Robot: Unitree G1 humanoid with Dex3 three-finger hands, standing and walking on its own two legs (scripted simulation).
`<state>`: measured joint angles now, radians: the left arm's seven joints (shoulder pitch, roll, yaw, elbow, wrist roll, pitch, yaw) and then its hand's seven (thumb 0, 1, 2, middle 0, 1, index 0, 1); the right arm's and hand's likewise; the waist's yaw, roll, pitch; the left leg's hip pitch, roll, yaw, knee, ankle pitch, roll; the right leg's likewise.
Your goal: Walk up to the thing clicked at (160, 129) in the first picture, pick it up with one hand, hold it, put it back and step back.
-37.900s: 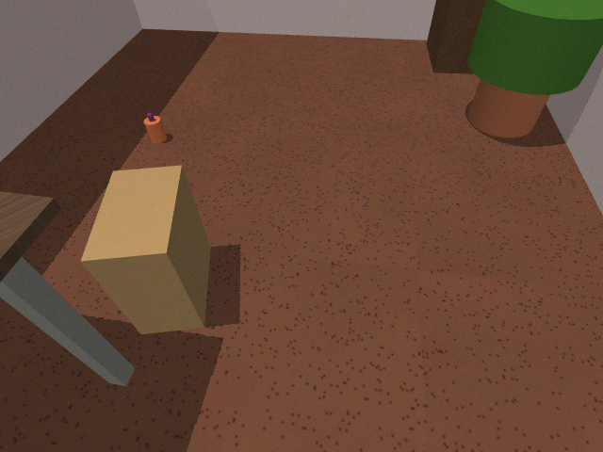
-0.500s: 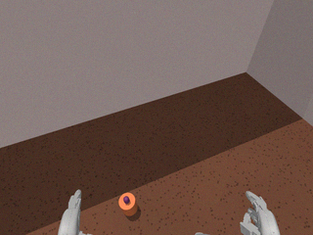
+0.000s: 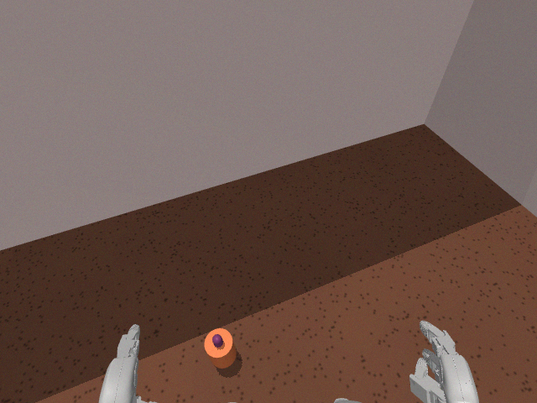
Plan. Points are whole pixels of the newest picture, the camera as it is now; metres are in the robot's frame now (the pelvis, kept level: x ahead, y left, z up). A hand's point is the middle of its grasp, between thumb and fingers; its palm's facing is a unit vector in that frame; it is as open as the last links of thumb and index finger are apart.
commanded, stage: home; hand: left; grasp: from the side
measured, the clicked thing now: (220, 346) +0.41 +0.19 -0.64
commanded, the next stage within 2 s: stand in 0.58 s
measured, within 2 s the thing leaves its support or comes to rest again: neither
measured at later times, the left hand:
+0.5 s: hand (161, 388) +0.17 +0.18 -0.05, palm faces +0.10 -0.96 -0.26, open 17.5 cm
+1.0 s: hand (164, 383) +0.18 +0.18 -0.05, palm faces +0.10 -0.96 -0.27, open 12.4 cm
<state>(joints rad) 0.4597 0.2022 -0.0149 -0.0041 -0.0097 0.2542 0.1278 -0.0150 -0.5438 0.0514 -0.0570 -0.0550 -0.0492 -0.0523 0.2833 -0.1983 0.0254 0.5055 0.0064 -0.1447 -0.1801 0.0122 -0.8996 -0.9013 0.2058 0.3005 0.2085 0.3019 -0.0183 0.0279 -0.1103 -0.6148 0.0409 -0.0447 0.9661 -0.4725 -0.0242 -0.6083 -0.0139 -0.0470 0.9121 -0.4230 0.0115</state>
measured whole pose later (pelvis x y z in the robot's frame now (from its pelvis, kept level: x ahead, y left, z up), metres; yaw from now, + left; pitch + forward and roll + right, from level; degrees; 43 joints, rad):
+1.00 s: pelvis +0.01 +0.00 +0.00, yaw +0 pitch +8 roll -2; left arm 0.48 0.20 -0.01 -0.02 -0.01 0.25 0.12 -0.01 0.11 0.64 -0.19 -0.27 -0.18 -0.26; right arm 0.29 -0.20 0.02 0.51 0.00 -0.15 -0.18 0.01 -0.90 -0.90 0.21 0.30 0.21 0.30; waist -0.02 0.03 -0.12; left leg -0.62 0.04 -0.04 0.97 -0.49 -0.02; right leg -0.61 -0.01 -0.05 0.92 -0.44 0.01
